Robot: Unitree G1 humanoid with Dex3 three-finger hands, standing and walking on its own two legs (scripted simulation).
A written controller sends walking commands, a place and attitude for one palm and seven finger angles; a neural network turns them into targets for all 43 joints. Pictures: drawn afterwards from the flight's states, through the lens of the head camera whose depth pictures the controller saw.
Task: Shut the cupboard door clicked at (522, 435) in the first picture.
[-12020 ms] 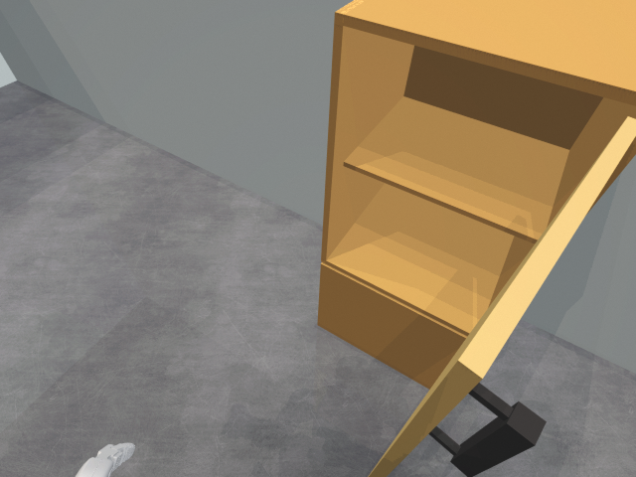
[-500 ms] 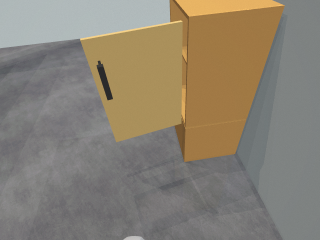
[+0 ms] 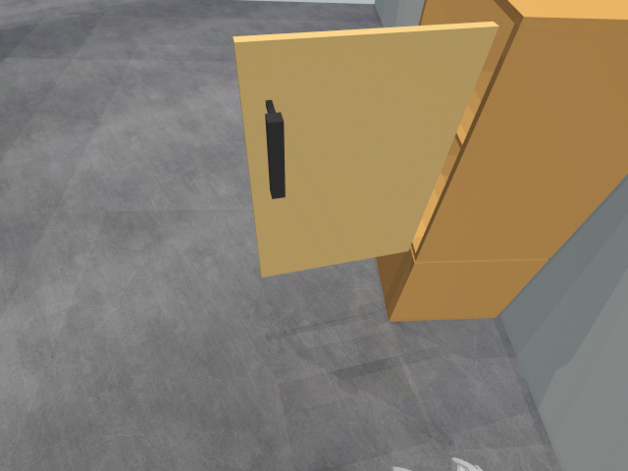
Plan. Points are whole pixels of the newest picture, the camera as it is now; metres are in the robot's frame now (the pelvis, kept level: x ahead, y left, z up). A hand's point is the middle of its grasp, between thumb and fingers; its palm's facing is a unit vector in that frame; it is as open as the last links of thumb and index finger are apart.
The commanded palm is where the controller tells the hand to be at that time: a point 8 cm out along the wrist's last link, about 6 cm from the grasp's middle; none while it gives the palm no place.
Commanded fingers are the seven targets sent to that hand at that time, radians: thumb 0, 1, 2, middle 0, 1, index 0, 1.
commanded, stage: take the last steps up to it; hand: left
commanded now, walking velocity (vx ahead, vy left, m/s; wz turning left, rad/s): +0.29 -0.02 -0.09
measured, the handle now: (273, 151) +0.57 +0.14 +0.06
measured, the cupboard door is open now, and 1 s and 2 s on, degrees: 100 100 100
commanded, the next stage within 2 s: come to a stop and stand still in 0.38 s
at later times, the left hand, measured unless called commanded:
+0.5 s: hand (223, 399) +0.23 +0.17 -0.16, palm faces +0.03 -0.98 -0.21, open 7.2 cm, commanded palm none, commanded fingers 0.00 0.90 0.90 -0.20 -0.30 -0.20 -0.30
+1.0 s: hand (196, 437) +0.18 +0.19 -0.17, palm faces -0.01 -0.98 -0.20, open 7.4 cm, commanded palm none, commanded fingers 0.00 0.90 0.90 -0.20 -0.30 -0.20 -0.30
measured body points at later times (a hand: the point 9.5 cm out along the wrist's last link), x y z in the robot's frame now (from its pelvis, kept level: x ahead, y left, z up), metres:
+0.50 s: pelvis +0.14 -0.01 +0.00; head +0.16 -0.02 +0.45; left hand +0.23 +0.22 -0.14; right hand +0.09 -0.23 -0.17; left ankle +0.11 +0.10 -0.67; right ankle +0.21 -0.11 -0.73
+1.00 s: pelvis +0.17 +0.01 +0.01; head +0.20 +0.02 +0.45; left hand +0.18 +0.25 -0.16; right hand +0.21 -0.22 -0.15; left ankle +0.21 +0.12 -0.73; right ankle +0.16 -0.10 -0.71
